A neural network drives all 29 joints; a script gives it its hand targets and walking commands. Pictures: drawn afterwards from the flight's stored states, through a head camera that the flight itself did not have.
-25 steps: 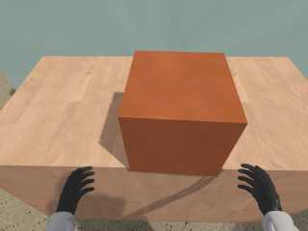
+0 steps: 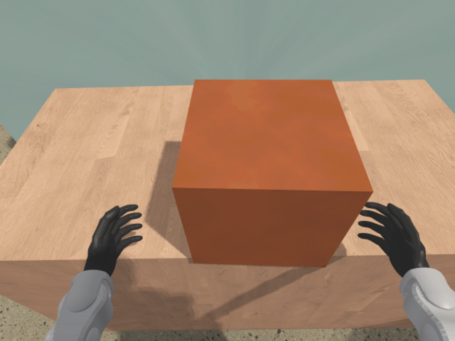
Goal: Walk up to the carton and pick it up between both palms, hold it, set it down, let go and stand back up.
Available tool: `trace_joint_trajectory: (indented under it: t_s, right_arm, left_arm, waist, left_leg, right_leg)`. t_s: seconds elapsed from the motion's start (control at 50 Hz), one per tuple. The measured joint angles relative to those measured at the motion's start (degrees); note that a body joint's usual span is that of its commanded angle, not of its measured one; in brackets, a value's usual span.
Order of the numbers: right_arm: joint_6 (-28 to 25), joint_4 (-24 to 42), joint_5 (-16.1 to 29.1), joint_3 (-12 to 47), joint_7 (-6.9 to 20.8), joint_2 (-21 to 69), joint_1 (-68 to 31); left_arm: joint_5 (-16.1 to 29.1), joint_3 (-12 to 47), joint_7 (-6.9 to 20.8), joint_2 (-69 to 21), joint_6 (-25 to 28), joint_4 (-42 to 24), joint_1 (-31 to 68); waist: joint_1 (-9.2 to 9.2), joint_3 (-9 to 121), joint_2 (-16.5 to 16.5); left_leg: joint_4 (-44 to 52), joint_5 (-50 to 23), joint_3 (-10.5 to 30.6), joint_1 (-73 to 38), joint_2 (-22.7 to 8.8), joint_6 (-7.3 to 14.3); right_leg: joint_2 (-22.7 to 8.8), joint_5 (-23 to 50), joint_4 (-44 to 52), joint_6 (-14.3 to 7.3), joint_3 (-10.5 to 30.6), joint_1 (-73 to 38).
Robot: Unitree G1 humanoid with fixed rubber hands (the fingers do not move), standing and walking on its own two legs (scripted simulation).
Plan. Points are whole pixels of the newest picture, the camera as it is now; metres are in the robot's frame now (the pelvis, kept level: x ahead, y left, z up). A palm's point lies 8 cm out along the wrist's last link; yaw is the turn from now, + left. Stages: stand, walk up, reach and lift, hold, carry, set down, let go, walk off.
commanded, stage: reach and lift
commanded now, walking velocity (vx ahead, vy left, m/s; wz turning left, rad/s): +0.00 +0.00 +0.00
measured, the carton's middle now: (260, 174) +0.40 -0.05 +0.05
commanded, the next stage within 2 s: none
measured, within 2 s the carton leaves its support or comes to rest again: neither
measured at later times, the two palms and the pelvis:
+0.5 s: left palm (110, 201) +0.29 +0.20 +0.12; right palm (414, 212) +0.27 -0.27 +0.10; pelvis -0.01 -0.01 +0.00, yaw -1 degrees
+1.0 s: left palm (106, 142) +0.37 +0.21 +0.18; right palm (418, 147) +0.35 -0.28 +0.16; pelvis -0.02 -0.01 +0.00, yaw +0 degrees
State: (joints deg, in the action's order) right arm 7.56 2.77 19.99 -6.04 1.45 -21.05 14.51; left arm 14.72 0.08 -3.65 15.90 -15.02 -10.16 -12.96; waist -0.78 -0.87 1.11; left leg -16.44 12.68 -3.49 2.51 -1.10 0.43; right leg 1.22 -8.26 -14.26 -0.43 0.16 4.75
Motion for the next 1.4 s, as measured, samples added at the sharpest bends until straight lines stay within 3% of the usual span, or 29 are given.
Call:
trace_joint_trajectory:
  t_s: [0.24,0.52,0.96,1.22,1.4]
  right_arm:
    - [5.35,2.94,2.78,0.99,-1.69,-2.11,-5.56]
    - [13.01,-0.66,3.89,0.63,-3.16,-3.53,-18.75]
    - [16.98,-23.55,7.49,2.68,-2.4,-7.94,-44.73]
    - [17.28,-34.17,8.7,4.35,-1.37,-9.7,-55.66]
    - [17.14,-43.31,7.7,5.0,-0.63,-9.99,-64.02]
  left_arm:
    - [0.43,-4.17,1.87,1.41,-7.14,-3.22,5.95]
    - [1.59,-7.07,3.04,2.56,-14.97,4.21,21.15]
    - [0.45,-7.58,2.22,7.22,-24.59,19.56,44.58]
    - [0.5,-5.9,2.31,9.28,-24.14,30.36,55.47]
    - [2.48,-2.92,1.81,10.88,-21.05,42.79,64.71]
  waist:
    - [1.03,-0.07,-0.32]
    - [1.39,1.15,-0.02]
    - [2.41,2.91,-1.31]
    - [3.68,3.97,-1.27]
    - [3.9,6.37,-0.99]
  left_leg:
    - [1.5,-0.82,0.3,0.38,-0.57,-0.82]
    - [1.37,-1.97,-0.2,2.6,-0.38,-0.83]
    - [-1.05,-1.42,0.51,5.85,-0.2,-0.72]
    - [-1.57,-1.85,1.29,8.07,-0.26,-0.89]
    - [-2.54,-2.15,1.88,11.69,-0.06,-0.89]
  right_leg:
    - [0.75,0.45,0.73,-0.8,0.25,0.82]
    - [0.74,1.03,-0.98,-0.89,1.19,4.05]
    - [0.67,0.82,-2.62,-0.75,1.13,6.81]
    - [0.78,1.41,-2.47,-0.92,0.68,8.53]
    - [0.61,1.56,-3.4,-0.94,0.3,11.95]
